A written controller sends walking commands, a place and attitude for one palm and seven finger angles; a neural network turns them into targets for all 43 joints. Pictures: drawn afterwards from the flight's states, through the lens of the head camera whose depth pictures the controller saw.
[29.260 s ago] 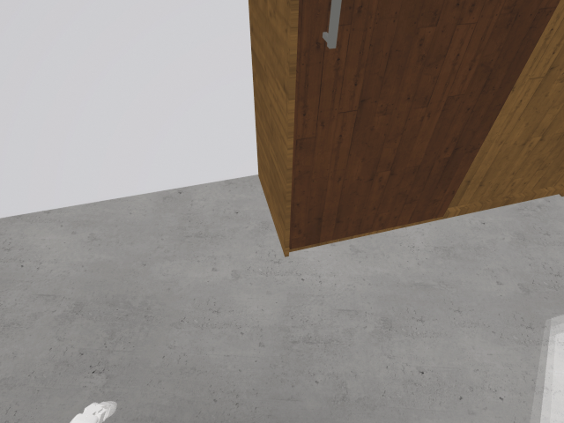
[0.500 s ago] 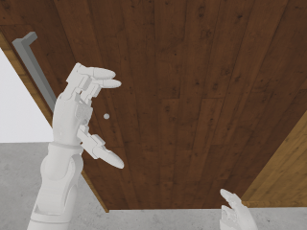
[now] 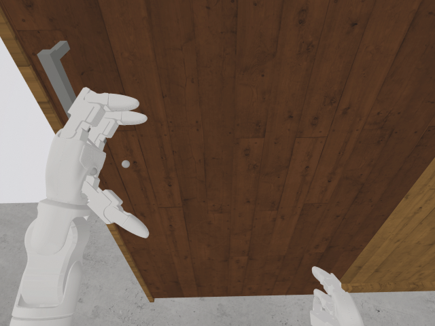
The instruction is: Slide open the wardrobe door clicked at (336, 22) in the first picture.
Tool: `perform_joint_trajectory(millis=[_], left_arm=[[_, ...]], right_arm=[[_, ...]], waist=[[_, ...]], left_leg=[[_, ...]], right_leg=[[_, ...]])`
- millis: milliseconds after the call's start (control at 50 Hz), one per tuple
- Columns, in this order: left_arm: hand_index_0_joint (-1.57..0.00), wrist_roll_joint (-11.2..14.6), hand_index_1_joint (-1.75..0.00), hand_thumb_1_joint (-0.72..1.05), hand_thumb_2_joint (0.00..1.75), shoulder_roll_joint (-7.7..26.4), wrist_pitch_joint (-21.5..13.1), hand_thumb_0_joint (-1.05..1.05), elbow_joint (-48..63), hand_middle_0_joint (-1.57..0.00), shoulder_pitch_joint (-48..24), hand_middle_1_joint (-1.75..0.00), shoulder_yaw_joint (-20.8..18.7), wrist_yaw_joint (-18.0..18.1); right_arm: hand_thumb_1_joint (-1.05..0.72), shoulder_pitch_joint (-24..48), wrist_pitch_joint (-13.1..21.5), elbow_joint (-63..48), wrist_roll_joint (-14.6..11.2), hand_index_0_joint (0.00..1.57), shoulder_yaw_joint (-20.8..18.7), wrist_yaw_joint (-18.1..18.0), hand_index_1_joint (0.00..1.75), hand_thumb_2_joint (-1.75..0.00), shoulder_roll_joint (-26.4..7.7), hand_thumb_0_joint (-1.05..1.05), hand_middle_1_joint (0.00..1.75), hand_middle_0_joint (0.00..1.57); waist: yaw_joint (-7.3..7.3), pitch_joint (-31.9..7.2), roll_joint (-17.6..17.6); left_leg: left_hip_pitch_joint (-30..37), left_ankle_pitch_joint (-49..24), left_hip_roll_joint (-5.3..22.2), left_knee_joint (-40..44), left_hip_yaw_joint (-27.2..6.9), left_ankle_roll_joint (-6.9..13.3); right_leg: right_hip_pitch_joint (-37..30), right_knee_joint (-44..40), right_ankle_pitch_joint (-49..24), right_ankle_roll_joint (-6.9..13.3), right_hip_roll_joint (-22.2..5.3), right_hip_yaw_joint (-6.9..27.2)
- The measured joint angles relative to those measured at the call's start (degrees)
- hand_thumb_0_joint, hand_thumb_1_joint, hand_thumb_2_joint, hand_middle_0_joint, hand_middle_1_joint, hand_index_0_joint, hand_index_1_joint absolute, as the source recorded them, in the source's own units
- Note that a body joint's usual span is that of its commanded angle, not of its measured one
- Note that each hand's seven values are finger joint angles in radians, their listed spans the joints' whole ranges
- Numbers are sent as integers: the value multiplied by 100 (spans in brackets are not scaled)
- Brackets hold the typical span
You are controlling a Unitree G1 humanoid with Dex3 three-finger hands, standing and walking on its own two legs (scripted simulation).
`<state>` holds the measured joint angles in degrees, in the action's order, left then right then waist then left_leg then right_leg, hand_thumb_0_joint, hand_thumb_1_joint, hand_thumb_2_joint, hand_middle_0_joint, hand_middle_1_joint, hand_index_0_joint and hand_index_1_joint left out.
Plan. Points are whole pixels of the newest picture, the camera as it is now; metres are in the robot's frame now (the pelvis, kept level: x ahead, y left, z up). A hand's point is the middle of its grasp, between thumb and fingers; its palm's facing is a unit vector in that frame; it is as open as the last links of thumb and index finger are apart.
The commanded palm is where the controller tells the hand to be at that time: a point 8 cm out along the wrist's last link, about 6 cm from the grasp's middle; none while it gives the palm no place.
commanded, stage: slip the hand off the handle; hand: left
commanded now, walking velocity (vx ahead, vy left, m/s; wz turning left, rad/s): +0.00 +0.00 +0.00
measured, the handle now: (80, 108) +0.37 +0.26 +0.25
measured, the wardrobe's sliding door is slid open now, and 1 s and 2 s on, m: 0.00 0.00 0.00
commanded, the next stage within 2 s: draw the hand back to the body in 0.76 s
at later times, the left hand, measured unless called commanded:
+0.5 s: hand (92, 208) +0.17 +0.15 +0.25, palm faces +0.02 -0.98 -0.19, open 14.7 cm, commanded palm +0.15 +0.19 +0.25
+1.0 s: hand (100, 236) +0.15 +0.14 +0.24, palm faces +0.02 -0.96 -0.27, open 14.7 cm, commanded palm +0.11 +0.19 +0.25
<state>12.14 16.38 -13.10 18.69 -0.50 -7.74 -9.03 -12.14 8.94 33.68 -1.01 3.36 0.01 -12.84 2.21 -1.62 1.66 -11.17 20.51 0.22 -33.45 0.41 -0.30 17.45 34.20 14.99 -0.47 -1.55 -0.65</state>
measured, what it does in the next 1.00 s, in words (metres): stands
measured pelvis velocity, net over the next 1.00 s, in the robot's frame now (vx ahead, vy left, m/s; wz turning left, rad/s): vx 0.00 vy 0.00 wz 0.02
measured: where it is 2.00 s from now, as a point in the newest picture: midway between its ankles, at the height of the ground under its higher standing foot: outside the picture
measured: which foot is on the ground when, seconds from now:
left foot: down 0.00-1.00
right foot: down 0.00-1.00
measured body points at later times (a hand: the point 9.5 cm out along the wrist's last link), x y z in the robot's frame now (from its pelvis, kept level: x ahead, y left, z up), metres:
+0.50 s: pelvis +0.00 +0.00 +0.00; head -0.03 -0.01 +0.44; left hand +0.17 +0.21 +0.26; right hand +0.22 -0.19 -0.06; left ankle -0.03 +0.12 -0.73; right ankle +0.04 -0.13 -0.73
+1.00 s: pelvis +0.00 +0.00 -0.01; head -0.05 -0.03 +0.44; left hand +0.14 +0.19 +0.26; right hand +0.20 -0.21 -0.06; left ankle -0.03 +0.12 -0.73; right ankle +0.04 -0.13 -0.73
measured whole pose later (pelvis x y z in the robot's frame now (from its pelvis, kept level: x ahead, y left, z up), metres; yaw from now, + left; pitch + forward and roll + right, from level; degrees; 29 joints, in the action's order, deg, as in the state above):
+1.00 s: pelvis +0.00 +0.00 -0.01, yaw +1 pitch -4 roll +0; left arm 14.8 17.7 -2.8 44.9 23.7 -9.7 -10.0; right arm -14.0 10.9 31.3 -2.2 3.6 -0.2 -14.8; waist 4.6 -2.9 3.8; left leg -11.4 22.5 0.5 -37.6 -1.0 -0.6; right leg 16.7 37.2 16.8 -0.2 -1.5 -2.1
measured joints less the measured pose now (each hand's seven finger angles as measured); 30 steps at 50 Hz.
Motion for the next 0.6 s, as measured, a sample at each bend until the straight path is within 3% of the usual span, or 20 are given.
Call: perform_joint_trajectory(millis=[140,300,440,540,600], left_arm=[[-25,160,-115,-56,19,2,-35,-2,4,-25,-112,-116,-304,-137],[-25,254,-115,-56,19,-81,238,-1,1205,-25,1064,-116,27,-382],[-26,380,-115,-56,19,-23,272,-1,1647,-26,1531,-116,-296,-164],[-25,279,-115,-56,19,-199,185,-1,2035,-25,1665,-116,51,-249],[-25,168,-115,-56,19,-119,215,-1,2258,-25,1851,-116,229,-323]], right_arm=[[-90,-74,78,56,-4,20,23,-34,30,-90,-28,1,30,20],[-90,-105,18,-103,20,20,19,46,30,-90,-49,1,30,20],[-90,-12,5,-200,31,20,34,92,30,-90,-77,1,30,20],[-90,14,88,-261,25,20,40,116,30,-90,-135,1,30,20],[-90,24,78,-329,26,20,53,136,30,-90,-108,1,30,20]], waist=[[55,-27,30],[38,-161,66],[180,-115,36],[242,-89,76],[215,-106,89]], left_leg=[[-33,36,-9,-50,-23,29],[75,110,-35,-47,23,62],[26,152,-24,-203,-74,34],[-35,186,-33,-342,-157,38],[-54,195,-36,-380,-148,35]], right_leg=[[-17,-35,-2,-29,-12,-23],[-84,19,87,-70,-34,25],[-95,124,137,-42,-35,-71],[-98,190,160,-40,-52,-152],[-63,253,178,-33,-55,-141]])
